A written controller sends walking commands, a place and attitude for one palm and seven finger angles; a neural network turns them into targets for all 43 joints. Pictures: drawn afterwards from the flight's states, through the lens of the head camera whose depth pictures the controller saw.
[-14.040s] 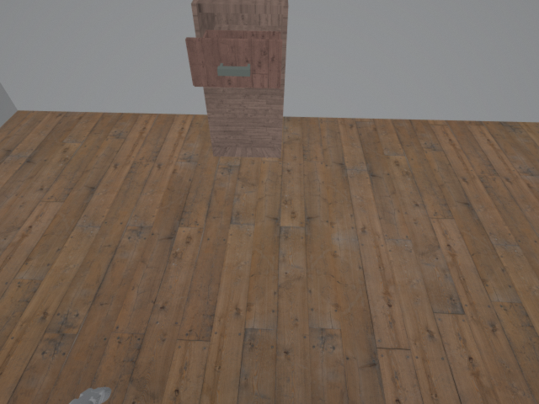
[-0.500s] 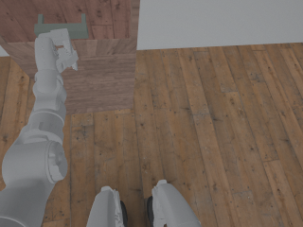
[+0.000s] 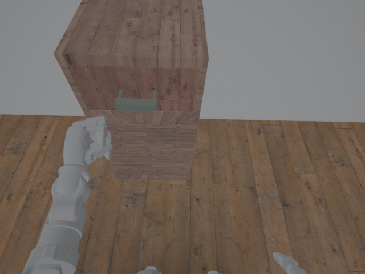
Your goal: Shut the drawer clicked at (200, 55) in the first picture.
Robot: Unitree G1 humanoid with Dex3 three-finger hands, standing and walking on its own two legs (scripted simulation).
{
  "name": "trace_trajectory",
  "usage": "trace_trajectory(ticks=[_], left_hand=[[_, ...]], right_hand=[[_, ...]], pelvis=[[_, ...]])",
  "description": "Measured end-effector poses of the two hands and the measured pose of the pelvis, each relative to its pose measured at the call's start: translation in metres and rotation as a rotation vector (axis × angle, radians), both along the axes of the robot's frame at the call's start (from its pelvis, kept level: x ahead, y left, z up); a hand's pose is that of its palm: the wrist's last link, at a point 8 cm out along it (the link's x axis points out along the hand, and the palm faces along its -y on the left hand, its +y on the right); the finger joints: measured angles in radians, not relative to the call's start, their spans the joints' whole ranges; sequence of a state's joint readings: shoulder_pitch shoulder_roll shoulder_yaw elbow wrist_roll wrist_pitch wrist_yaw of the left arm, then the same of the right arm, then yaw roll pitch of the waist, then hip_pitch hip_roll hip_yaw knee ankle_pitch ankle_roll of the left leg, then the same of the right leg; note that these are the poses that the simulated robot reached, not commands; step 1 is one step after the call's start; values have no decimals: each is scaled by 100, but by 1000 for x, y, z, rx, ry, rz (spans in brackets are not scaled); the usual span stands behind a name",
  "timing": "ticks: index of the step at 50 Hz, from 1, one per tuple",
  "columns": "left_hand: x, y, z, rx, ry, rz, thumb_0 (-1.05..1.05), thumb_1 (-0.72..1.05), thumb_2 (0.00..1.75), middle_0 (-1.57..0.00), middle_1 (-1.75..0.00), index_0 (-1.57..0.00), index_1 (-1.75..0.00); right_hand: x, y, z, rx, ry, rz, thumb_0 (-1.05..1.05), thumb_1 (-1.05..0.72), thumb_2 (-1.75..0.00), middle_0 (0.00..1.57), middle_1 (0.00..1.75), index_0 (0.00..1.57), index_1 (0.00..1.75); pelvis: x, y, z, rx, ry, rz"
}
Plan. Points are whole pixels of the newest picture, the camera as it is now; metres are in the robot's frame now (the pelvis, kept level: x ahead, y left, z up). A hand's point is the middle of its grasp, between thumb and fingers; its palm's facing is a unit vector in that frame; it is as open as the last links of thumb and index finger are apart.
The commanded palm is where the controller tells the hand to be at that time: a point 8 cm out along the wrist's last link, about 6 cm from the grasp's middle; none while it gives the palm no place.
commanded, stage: draw the hand back to the body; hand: left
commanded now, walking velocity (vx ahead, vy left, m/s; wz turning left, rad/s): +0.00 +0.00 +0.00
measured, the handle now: (137, 99) +0.59 +0.14 -0.03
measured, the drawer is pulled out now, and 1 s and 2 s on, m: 0.00 0.00 0.00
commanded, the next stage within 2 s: step back with the hand held close in 0.96 s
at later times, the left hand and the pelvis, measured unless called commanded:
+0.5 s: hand (34, 188) +0.24 +0.22 +0.16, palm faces +0.24 -0.93 -0.28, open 3.3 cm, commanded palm +0.19 +0.27 +0.17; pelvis -0.01 +0.01 +0.05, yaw +1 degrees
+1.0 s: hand out of the picture +0.16 +0.24 +0.21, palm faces +0.41 -0.83 -0.37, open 3.3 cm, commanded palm +0.11 +0.28 +0.23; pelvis -0.01 +0.00 +0.06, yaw +1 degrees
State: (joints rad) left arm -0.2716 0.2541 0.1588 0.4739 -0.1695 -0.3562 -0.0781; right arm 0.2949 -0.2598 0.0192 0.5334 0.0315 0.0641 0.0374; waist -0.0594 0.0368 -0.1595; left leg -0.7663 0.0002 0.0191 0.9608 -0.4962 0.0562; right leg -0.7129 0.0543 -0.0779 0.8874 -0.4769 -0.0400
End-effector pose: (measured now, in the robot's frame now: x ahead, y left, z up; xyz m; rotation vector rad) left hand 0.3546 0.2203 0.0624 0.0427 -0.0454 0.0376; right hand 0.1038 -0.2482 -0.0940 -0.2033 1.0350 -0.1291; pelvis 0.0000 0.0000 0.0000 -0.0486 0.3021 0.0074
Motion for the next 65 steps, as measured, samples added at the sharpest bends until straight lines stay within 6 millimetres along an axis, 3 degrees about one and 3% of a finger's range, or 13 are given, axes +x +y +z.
trace_trajectory(ticks=[5, 10, 20, 29, 41, 44, 51, 55, 60, 65], left_hand=[[-30, 2, 16, 3, 20, -61, 2, 90, 90, -140, -160, -140, -160], [-67, 6, 34, 134, 93, -3, 2, 90, 90, -140, -159, -140, -160], [-123, 41, 87, 226, 67, 181, 2, 89, 90, -140, -159, -140, -160], [-172, 50, 125, 267, -4, 231, 2, 89, 90, -140, -159, -140, -160], [-230, 68, 179, 416, -124, 360, 2, 89, 90, -140, -159, -140, -160], [-237, 68, 180, 422, -133, 378, 2, 89, 90, -140, -159, -140, -160], [-233, 60, 159, 366, -73, 380, 2, 89, 90, -140, -159, -141, -160], [-230, 52, 165, 377, -95, 361, 2, 89, 90, -140, -159, -141, -160], [-223, 58, 187, 467, -190, 349, 2, 89, 90, -140, -159, -141, -160], [-214, 57, 174, 476, -126, 301, 2, 89, 90, -140, -159, -141, -160]], right_hand=[[25, 3, 17, -6, -121, 23, 1, -91, -90, 20, 30, 20, 30], [40, 15, 38, -1, -192, 6, 1, -91, -90, 20, 30, 20, 30], [63, 44, 68, 15, -297, 77, 1, -90, -90, 20, 30, 20, 30], [70, 56, 78, 35, -341, 133, 1, -90, -90, 20, 30, 20, 30], [71, 45, 78, 31, -368, 150, 2, -90, -90, 20, 30, 20, 30], [70, 42, 77, 30, -371, 148, 2, -90, -90, 20, 30, 20, 30], [65, 34, 75, 14, -359, 141, 2, -90, -90, 20, 30, 20, 30], [62, 29, 75, 11, -371, 129, 2, -90, -90, 20, 30, 20, 30], [58, 20, 75, 4, -348, 97, 2, -90, -90, 20, 30, 20, 30], [46, 9, 70, -15, -292, 40, 2, -90, -90, 20, 30, 20, 30]], pelvis=[[-5, 4, 8, 2, -60, 6], [-8, 7, 23, 18, -140, -7], [-12, 12, 45, 25, -275, 6], [-9, 14, 54, 31, -341, 7], [-7, 8, 56, 31, -368, 12], [-8, 6, 56, 33, -371, 16], [-12, 0, 56, 37, -369, 17], [-9, -3, 56, 38, -371, 13], [-11, -5, 56, 28, -340, 12], [-17, -1, 57, 32, -303, 1]])
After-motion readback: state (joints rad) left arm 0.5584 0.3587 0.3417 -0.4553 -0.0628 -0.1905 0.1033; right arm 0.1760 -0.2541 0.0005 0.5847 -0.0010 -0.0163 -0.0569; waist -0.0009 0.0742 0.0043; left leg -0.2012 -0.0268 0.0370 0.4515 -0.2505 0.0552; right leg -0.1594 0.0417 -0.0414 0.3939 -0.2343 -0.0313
